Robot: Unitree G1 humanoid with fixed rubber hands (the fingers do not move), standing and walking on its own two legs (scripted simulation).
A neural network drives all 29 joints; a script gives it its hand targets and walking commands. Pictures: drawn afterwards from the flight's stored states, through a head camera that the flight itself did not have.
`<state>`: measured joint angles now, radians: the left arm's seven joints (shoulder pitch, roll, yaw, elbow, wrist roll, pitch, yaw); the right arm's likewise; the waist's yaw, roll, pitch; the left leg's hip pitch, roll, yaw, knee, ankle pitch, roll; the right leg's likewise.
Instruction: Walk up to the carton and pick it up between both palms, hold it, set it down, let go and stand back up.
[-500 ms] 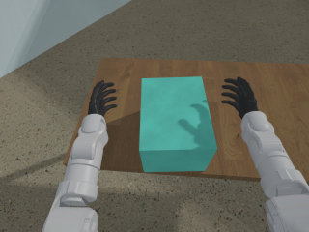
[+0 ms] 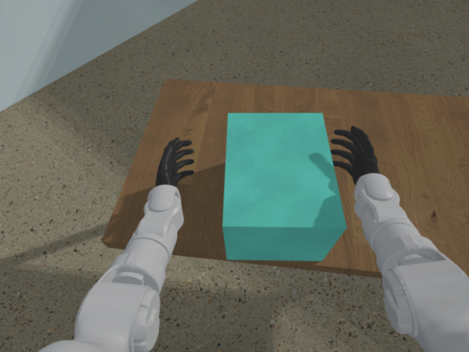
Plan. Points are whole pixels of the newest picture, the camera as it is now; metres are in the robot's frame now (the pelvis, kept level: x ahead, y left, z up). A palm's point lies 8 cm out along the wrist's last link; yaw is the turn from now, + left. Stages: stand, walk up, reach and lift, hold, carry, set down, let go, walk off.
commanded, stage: reach and lift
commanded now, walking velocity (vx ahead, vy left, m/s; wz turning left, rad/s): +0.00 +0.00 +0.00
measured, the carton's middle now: (274, 186) +0.44 -0.02 -0.04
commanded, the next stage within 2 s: none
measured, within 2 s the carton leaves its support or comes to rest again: neither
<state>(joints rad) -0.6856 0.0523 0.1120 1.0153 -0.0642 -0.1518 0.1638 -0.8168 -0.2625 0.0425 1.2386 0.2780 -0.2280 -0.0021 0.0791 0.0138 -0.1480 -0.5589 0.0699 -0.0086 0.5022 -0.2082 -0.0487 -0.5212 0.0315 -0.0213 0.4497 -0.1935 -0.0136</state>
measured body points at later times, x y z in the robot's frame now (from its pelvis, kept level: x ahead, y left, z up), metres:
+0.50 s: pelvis -0.03 +0.00 -0.04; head +0.08 -0.03 +0.40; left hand +0.40 +0.15 -0.02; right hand +0.44 -0.17 -0.02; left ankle +0.01 +0.14 -0.73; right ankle +0.00 -0.11 -0.73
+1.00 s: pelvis -0.02 -0.01 -0.03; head +0.08 -0.01 +0.41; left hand +0.40 +0.14 -0.01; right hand +0.44 -0.15 -0.01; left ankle +0.01 +0.14 -0.73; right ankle +0.00 -0.11 -0.73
